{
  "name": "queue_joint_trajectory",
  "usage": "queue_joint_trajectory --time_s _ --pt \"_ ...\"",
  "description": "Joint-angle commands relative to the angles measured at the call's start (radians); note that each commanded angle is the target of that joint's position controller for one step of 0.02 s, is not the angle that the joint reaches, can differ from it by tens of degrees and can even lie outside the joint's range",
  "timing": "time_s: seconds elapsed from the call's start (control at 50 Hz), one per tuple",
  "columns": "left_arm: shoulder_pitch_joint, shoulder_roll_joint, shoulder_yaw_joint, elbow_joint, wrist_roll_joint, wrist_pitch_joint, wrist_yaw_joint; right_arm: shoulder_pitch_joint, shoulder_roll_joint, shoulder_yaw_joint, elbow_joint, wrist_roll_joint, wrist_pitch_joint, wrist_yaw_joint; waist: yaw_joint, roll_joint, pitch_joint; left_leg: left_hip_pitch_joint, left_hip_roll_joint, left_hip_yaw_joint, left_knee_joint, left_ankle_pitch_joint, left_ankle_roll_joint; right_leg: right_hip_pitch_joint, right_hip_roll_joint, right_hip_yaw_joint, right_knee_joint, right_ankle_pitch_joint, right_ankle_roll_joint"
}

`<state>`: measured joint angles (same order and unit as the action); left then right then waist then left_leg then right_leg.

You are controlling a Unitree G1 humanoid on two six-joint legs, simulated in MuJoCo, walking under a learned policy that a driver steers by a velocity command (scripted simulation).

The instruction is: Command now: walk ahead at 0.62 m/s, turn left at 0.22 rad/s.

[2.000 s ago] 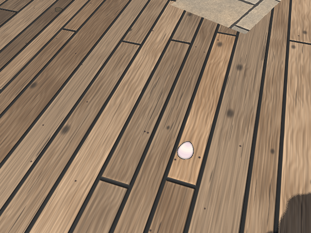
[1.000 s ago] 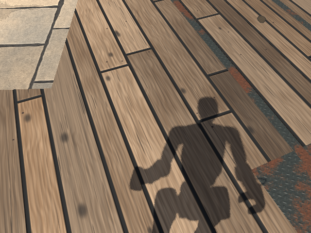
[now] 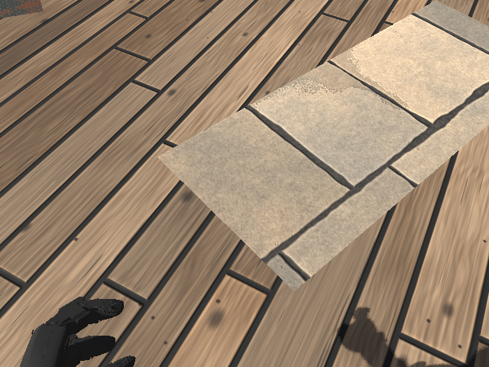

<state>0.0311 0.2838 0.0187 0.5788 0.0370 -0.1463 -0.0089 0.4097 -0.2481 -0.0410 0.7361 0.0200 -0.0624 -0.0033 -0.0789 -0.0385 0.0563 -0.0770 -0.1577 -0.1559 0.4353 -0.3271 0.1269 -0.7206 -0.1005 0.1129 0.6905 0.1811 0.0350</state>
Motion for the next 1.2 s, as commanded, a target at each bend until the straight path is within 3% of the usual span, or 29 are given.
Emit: queue_joint_trajectory --time_s 0.02,0.08,0.12,0.14,0.16,0.18,0.2,0.22,0.28,0.34,0.38,0.46,0.58,0.6,0.62,0.64,0.66,0.68,0.7,0.74,0.86,0.98,1.04,1.08,1.1,1.12,1.14,1.16,1.2 --pt "-0.089 0.033 0.008 -0.069 -0.017 -0.017 -0.022 0.035 -0.141 -0.036 -0.007 0.006 -0.012 -0.01 -0.05 0.122 0.013 -0.241 0.165 -0.052 -0.113 0.33 0.074 0.317 0.095 -0.136 -0.187 0.234 -0.024" --pt "-0.015 0.1 0.042 -0.046 -0.029 -0.017 -0.032 0.022 -0.15 -0.036 0.02 -0.019 -0.001 -0.017 0.005 0.142 -0.043 -0.03 0.23 -0.065 0.04 0.581 0.037 0.311 0.132 -0.137 -0.212 0.083 -0.085" --pt "0.305 0.137 0.066 0.045 -0.037 -0.014 -0.038 -0.096 -0.171 -0.038 -0.011 -0.042 0.004 -0.017 0.188 0.14 -0.18 -0.006 0.199 0.018 0.388 0.857 -0.035 0.553 0.142 -0.142 -0.221 0.123 -0.125" --pt "0.385 0.213 0.073 0.051 -0.019 -0.01 -0.04 -0.006 -0.1 -0.023 -0.042 -0.064 0.002 -0.015 0.146 -0.1 -0.338 -0.251 0.111 0.078 0.815 0.376 -0.106 0.883 -0.047 0.096 -0.091 0.508 -0.232" --pt "0.342 0.229 0.07 0.036 -0.008 -0.005 -0.044 0.202 -0.049 0.008 -0.019 -0.033 -0.005 0.005 0.063 -0.324 -0.516 -0.554 0.001 0.046 1.136 -0.313 -0.188 1.183 -0.299 0.612 -0.177 0.471 -0.454" --pt "0.309 0.203 0.082 -0.003 -0.027 0.017 -0.037 0.14 -0.156 -0.004 -0.026 -0.02 0.001 0.011 0.125 -0.167 -0.568 -0.596 0.059 -0.041 1.196 -0.221 -0.181 1.159 -0.265 0.698 -0.259 0.088 -0.428" --pt "0.241 0.156 0.069 -0.027 -0.041 0.044 -0.026 -0.049 -0.202 -0.019 -0.078 -0.02 0.01 0.009 0.15 -0.017 -0.426 -0.614 0.096 -0.019 1.129 -0.154 -0.166 0.983 -0.19 0.573 -0.294 -0.16 -0.353" --pt "0.192 0.153 0.062 -0.035 -0.043 0.062 -0.022 -0.146 -0.188 -0.018 -0.118 -0.031 0.017 0.002 0.121 0.08 -0.268 -0.635 0.106 0.007 1.05 -0.118 -0.158 0.77 -0.144 0.511 -0.344 -0.233 -0.32" --pt "0.135 0.147 0.063 -0.041 -0.029 0.084 -0.011 -0.145 -0.142 -0.015 -0.132 -0.048 0.041 -0.02 0.035 0.028 -0.147 -0.514 0.138 0.016 0.794 -0.084 -0.149 0.467 -0.015 0.378 -0.407 -0.179 -0.272" --pt "0.16 0.162 0.074 -0.024 -0.034 0.1 0.006 -0.163 -0.097 -0.003 -0.124 -0.053 0.035 -0.038 0.037 -0.005 -0.195 -0.458 0.105 0.038 0.591 -0.066 -0.184 0.426 0.014 0.319 -0.363 0.11 -0.28" --pt "0.167 0.192 0.087 -0.025 -0.048 0.124 0.023 -0.189 -0.108 -0.008 -0.121 -0.048 0.042 -0.041 0.04 -0.012 -0.241 -0.456 0.091 0.014 0.535 0.019 -0.2 0.44 0.015 0.347 -0.352 0.001 -0.263" --pt "0.166 0.188 0.092 -0.038 -0.065 0.17 0.05 -0.305 -0.116 -0.014 -0.138 -0.032 0.049 -0.036 0.08 -0.077 -0.175 -0.452 0.069 -0.014 0.378 0.109 -0.199 0.41 0.067 0.406 -0.389 -0.439 -0.202" --pt "0.184 0.182 0.109 -0.055 -0.058 0.197 0.054 -0.34 -0.146 -0.037 -0.129 -0.012 0.003 -0.015 0.098 -0.158 -0.14 -0.278 0.062 -0.029 0.055 0.11 -0.167 0.481 0.085 0.524 -0.336 -0.432 -0.171" --pt "0.165 0.172 0.106 -0.063 -0.065 0.199 0.052 -0.304 -0.155 -0.045 -0.114 -0.01 -0.002 -0.014 0.073 -0.149 -0.141 -0.193 0.092 -0.017 -0.059 0.191 -0.152 0.461 0.11 0.518 -0.297 -0.453 -0.15" --pt "0.202 0.128 0.093 -0.06 -0.069 0.201 0.048 -0.297 -0.184 -0.055 -0.112 -0.017 0.001 -0.017 0.089 -0.061 -0.184 -0.055 0.216 -0.078 -0.12 0.238 -0.103 0.393 0.167 0.456 -0.176 -0.661 -0.113" --pt "0.234 0.091 0.082 -0.071 -0.069 0.2 0.044 -0.316 -0.244 -0.064 -0.13 -0.046 0.015 -0.023 0.12 0.161 -0.201 0.054 0.42 -0.285 -0.121 0.313 0.019 0.219 0.269 0.265 0.022 -0.818 -0.067" --pt "0.25 0.161 0.101 -0.086 -0.068 0.187 0.033 -0.311 -0.226 -0.065 -0.129 -0.078 0.021 -0.02 0.131 0.295 -0.196 0.001 0.532 -0.417 -0.145 0.348 0.112 0.132 0.264 0.156 0.254 -0.809 -0.025" --pt "0.254 0.236 0.121 -0.061 -0.063 0.183 0.026 -0.35 -0.172 -0.054 -0.15 -0.066 0.021 -0.023 0.127 0.225 -0.158 -0.033 0.511 -0.347 -0.145 0.314 0.11 0.103 0.204 0.122 0.364 -0.723 0.012" --pt "0.264 0.242 0.127 -0.038 -0.065 0.191 0.027 -0.382 -0.138 -0.046 -0.16 -0.052 0.027 -0.03 0.127 0.169 -0.124 -0.065 0.442 -0.234 -0.134 0.238 0.071 0.097 0.18 0.096 0.418 -0.65 0.028" --pt "0.295 0.193 0.115 -0.019 -0.057 0.209 0.031 -0.401 -0.131 -0.037 -0.168 -0.035 0.042 -0.043 0.12 0.139 -0.09 -0.097 0.39 -0.12 -0.131 0.254 0.051 0.06 0.153 0.04 0.577 -0.574 0.055" --pt "0.165 0.132 0.085 -0.09 -0.068 0.2 0.021 -0.294 -0.169 -0.049 -0.133 -0.053 0.065 -0.051 0.035 0.177 -0.102 0.034 0.41 0.048 -0.153 0.376 0.107 -0.012 0.026 -0.077 0.467 -0.507 0.11" --pt "0.143 0.102 0.073 -0.097 -0.058 0.205 0.004 -0.319 -0.219 -0.076 -0.113 -0.039 0.065 -0.025 0.043 0.186 -0.129 0.002 0.462 0.186 -0.141 0.408 0.096 0.165 -0.001 -0.145 0.223 -0.495 0.067" --pt "0.136 0.084 0.068 -0.102 -0.048 0.209 0.001 -0.278 -0.23 -0.078 -0.08 -0.004 0.058 -0.006 0.05 0.188 -0.151 -0.01 0.474 0.162 -0.08 0.517 0.098 0.305 0.058 -0.155 0.039 -0.567 0.015" --pt "0.236 0.077 0.069 -0.052 -0.043 0.207 0.0 -0.3 -0.203 -0.062 -0.061 0.027 0.054 0.001 0.114 0.173 -0.167 -0.066 0.445 0.179 0.018 0.515 0.046 0.502 0.097 -0.157 -0.27 -0.378 -0.051" --pt "0.272 0.105 0.072 -0.029 -0.036 0.204 0.006 -0.246 -0.132 -0.033 -0.033 0.02 0.045 0.01 0.113 0.1 -0.196 -0.188 0.393 0.224 0.082 0.383 -0.033 0.699 0.061 -0.097 -0.361 -0.2 -0.075" --pt "0.297 0.173 0.074 -0.036 -0.023 0.2 0.022 -0.219 -0.025 0.015 -0.058 -0.051 0.033 0.031 0.076 -0.183 -0.276 -0.405 0.295 0.289 0.289 -0.142 -0.138 0.93 -0.211 0.194 -0.299 0.263 -0.144" --pt "0.209 0.14 0.058 -0.047 0.007 0.185 0.025 -0.207 -0.061 -0.001 -0.047 -0.038 0.038 0.031 0.076 -0.22 -0.28 -0.45 0.267 0.208 0.391 -0.328 -0.187 0.761 -0.329 0.2 -0.299 0.21 -0.31" --pt "0.179 0.106 0.054 -0.05 0.016 0.167 0.015 -0.256 -0.159 -0.028 -0.037 -0.004 0.051 0.02 0.12 -0.135 -0.225 -0.419 0.261 0.154 0.482 -0.308 -0.198 0.669 -0.264 0.121 -0.33 0.088 -0.319" --pt "0.124 0.168 0.077 -0.024 -0.002 0.152 0.021 -0.232 -0.203 -0.058 -0.013 0.015 0.077 -0.003 0.104 -0.149 -0.135 -0.506 0.227 0.144 0.641 -0.22 -0.201 0.625 -0.197 0.016 -0.351 -0.035 -0.262"
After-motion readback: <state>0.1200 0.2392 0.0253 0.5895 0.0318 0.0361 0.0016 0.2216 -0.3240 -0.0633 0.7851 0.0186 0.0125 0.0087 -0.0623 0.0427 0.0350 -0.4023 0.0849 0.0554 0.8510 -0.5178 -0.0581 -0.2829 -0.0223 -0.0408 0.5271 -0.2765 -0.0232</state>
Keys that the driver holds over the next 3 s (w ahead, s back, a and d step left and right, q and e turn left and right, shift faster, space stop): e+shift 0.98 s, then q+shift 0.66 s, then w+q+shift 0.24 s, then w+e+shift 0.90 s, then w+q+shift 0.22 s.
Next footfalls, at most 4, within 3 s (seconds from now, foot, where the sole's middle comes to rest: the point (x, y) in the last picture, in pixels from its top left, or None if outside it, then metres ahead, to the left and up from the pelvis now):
0.12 right None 0.36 -0.14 -0.77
0.62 left None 0.45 0.02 -0.77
1.10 right None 0.25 -0.17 -0.77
1.58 left None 0.42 0.01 -0.77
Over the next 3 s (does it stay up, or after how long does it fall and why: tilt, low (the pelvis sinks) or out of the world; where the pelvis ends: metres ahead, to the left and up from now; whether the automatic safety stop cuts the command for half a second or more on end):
stays up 1.14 -0.55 -0.03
